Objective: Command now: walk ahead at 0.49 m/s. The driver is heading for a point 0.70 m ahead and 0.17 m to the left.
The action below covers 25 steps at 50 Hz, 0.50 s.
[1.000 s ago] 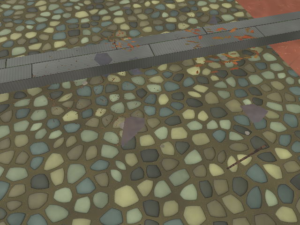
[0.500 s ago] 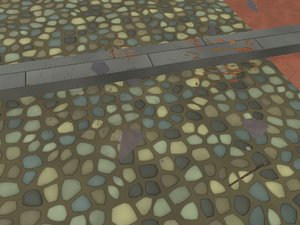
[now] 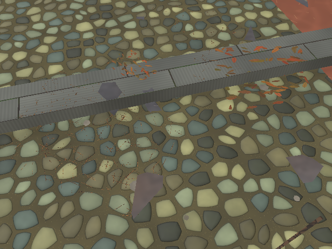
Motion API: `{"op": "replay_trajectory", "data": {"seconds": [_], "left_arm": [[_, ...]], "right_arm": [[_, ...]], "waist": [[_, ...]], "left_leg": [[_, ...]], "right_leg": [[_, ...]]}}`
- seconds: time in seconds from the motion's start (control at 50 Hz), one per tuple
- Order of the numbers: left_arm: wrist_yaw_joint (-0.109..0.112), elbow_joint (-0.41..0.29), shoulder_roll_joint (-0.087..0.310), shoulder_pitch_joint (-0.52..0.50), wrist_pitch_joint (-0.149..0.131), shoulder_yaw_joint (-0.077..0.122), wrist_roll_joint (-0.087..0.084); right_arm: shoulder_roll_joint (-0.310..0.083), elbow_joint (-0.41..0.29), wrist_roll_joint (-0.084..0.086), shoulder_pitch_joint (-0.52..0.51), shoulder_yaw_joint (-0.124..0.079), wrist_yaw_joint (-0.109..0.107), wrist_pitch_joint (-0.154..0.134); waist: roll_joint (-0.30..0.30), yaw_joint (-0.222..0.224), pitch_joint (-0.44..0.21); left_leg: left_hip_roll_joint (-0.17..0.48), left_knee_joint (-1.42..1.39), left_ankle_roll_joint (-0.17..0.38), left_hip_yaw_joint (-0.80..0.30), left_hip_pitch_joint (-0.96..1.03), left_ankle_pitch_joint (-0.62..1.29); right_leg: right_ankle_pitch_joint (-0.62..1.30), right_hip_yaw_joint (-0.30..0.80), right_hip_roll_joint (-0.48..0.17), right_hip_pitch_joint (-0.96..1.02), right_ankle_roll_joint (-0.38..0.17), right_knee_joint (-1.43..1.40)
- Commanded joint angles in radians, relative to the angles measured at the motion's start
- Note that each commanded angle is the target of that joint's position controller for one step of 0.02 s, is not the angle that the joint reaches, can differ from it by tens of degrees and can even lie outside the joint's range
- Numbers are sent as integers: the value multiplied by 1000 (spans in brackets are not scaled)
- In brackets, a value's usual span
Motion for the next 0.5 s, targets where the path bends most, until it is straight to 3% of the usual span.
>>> {"op": "replay_trajectory", "data": {"seconds": [0.02, 0.08, 0.18, 0.28, 0.34, 0.36, 0.38, 0.4, 0.42, 0.44, 0.46, 0.48, 0.5], "left_arm": [[9, 8, 30, 110, -33, -7, -3], [11, 21, 68, 172, -37, -6, -4], [11, 33, 60, 267, -36, -20, -7], [24, 62, 74, 350, -32, -23, 4], [33, 61, 98, 313, -31, -17, 11], [34, 61, 110, 301, -29, -14, 13], [32, 57, 116, 279, -24, -12, 8], [28, 34, 96, 267, -26, -19, -3], [13, 13, -10, 387, -23, -38, -49], [15, 20, 85, 324, -20, -10, -20], [13, -20, 85, 229, -21, -5, -11], [10, -32, 74, 176, -25, -6, -6], [7, -35, 62, 157, -19, -2, 6]], "right_arm": [[-22, -23, -13, 101, -12, 13, 22], [-40, -73, -15, -34, -17, 22, 39], [-34, -153, 4, -272, -6, 30, 36], [-45, -197, 9, -396, -1, 26, 27], [-73, -187, 7, -322, -14, 15, 15], [-92, -157, 6, -225, -25, 7, 9], [-112, -104, 1, -65, -38, -1, 0], [-172, -63, -22, 104, -59, -12, -7], [-276, -53, -40, 200, -89, -12, -3], [-228, -56, 1, 119, -81, 2, 12], [-187, -75, 14, -4, -67, 6, 12], [-124, -82, 11, -61, -50, 10, 4], [-89, -70, 11, -68, -39, 8, -3]], "waist": [[-45, -31, 2], [-59, -20, 38], [-72, 37, 59], [-89, 73, 59], [-106, 16, 15], [-111, -26, -36], [-94, -95, -113], [-53, -157, -214], [178, -119, -363], [53, -98, -336], [35, -51, -162], [-16, -30, -81], [-15, 0, -31]], "left_leg": [[66, -41, -18, -28, -122, 40], [84, -142, -41, 10, -232, 128], [55, -433, -63, 75, -257, 296], [9, -597, -28, 106, -253, 291], [-44, -651, 24, 119, -122, 170], [-74, -672, 44, 124, -17, 137], [-84, -743, 67, 124, 170, 185], [59, -749, 112, -23, 432, 138], [383, -805, 277, -532, 746, 65], [372, -917, 269, -669, 678, 14], [339, -948, 231, -498, 519, -6], [300, -989, 201, -400, 392, 70], [250, -1010, 168, -323, 303, 148]], "right_leg": [[136, 320, -292, 66, -103, -298], [197, 252, -269, 88, -94, -328], [402, 172, -229, 157, -48, -320], [552, 162, -270, 337, -52, -269], [852, 142, -294, 403, -46, -133], [947, 135, -291, 411, -38, -21], [912, 113, -267, 364, -23, 157], [639, 95, -234, 169, -11, 406], [-49, 35, -48, -213, 41, 844], [-280, 173, -33, -324, 24, 949], [-196, 187, -93, -379, 19, 922], [-135, 186, -126, -359, 20, 866], [-108, 178, -153, -322, 25, 804]]}}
